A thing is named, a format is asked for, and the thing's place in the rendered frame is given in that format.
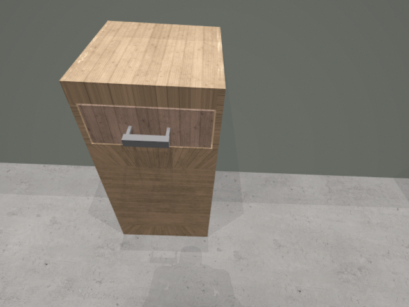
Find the drawer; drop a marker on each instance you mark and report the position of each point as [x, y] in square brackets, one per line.
[108, 123]

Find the cabinet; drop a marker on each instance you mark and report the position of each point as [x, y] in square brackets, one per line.
[153, 191]

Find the handle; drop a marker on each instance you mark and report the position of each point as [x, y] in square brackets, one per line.
[150, 141]

